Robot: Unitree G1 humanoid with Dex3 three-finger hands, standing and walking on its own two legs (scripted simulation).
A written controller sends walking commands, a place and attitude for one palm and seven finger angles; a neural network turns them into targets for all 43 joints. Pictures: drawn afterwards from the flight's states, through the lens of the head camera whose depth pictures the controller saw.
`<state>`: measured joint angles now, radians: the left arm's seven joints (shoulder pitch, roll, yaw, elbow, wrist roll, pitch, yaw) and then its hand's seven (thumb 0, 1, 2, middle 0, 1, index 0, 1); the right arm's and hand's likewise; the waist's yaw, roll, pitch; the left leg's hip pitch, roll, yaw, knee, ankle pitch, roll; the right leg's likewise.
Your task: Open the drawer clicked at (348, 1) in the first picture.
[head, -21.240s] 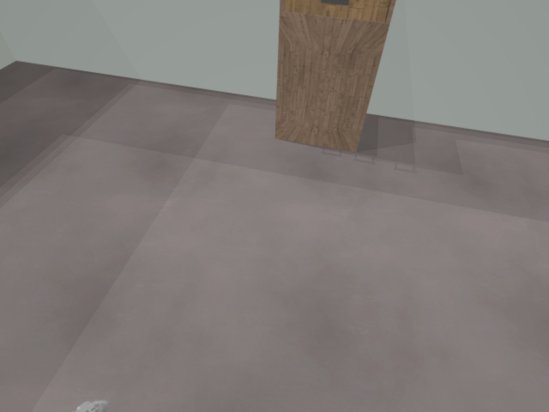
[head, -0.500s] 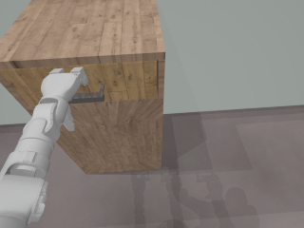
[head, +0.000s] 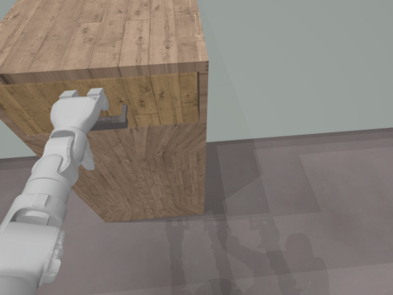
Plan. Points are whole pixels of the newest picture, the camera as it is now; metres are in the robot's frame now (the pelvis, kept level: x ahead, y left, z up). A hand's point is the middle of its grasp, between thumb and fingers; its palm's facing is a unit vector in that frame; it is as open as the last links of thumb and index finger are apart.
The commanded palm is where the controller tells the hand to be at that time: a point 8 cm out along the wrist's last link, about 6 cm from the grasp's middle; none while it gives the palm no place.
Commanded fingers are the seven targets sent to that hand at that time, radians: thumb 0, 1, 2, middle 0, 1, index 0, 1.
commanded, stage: lower the fingers behind the handle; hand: left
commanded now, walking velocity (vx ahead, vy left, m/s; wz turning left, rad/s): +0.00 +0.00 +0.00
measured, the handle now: (101, 116) +0.50 +0.23 +0.05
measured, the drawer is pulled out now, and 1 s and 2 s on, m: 0.00 0.00 0.00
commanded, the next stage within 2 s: lift the fingers back up to retry in 0.80 s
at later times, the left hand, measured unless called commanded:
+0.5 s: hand (88, 131) +0.45 +0.25 +0.06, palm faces -0.02 +0.02 -1.00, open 13.8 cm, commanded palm +0.43 +0.25 +0.09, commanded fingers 0.00 -0.50 0.30 -0.30 -1.20 -0.30 -1.20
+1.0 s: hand (88, 130) +0.45 +0.25 +0.06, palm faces -0.02 +0.01 -1.00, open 13.8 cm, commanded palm +0.42 +0.25 +0.11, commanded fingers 0.00 -0.50 0.30 -0.30 -1.20 -0.30 -1.20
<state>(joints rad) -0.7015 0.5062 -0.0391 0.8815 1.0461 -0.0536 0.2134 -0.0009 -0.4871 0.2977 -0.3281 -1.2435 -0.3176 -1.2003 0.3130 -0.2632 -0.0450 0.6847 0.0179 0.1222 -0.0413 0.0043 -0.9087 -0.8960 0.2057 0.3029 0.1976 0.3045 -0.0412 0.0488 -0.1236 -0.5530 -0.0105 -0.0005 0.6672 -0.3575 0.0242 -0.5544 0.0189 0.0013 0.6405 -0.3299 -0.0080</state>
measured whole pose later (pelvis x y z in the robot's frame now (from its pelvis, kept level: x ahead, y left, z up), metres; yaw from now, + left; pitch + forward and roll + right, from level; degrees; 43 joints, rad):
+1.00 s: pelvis -0.02 +0.00 -0.01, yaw -1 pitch +16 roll -1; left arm -0.77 0.53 -0.06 0.95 1.05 -0.04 0.22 0.00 -0.49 0.30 -0.27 -1.34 -0.33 -1.21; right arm 0.35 -0.27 -0.03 0.66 0.03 0.12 -0.05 0.00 -0.91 -0.90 0.21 0.30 0.20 0.30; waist -0.06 0.04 -0.14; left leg -0.65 0.00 0.01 0.73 -0.36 0.03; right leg -0.65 0.03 0.01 0.70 -0.33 -0.01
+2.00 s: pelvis +0.01 -0.01 +0.01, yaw +1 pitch +11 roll +0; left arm -0.67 0.51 -0.08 0.70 0.99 0.01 0.08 0.00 -0.49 0.30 -0.32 -1.20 -0.32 -1.20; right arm 0.25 -0.27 -0.03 0.67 0.03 0.14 -0.05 0.00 -0.91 -0.90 0.20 0.30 0.20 0.30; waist 0.00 0.07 -0.11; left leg -0.44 -0.01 -0.02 0.59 -0.34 0.02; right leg -0.44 0.02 -0.01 0.58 -0.33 -0.02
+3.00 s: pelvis +0.00 +0.00 +0.01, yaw +1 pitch +11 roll -1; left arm -0.69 0.55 -0.07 0.74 0.99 -0.03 0.05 0.00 -0.49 0.30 -0.32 -1.20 -0.32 -1.20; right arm 0.29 -0.27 -0.04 0.67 0.04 0.12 -0.06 0.01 -0.91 -0.90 0.21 0.30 0.20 0.30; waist -0.01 0.06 -0.10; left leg -0.45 -0.02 -0.01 0.60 -0.33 0.03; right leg -0.45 0.01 -0.01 0.57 -0.31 -0.01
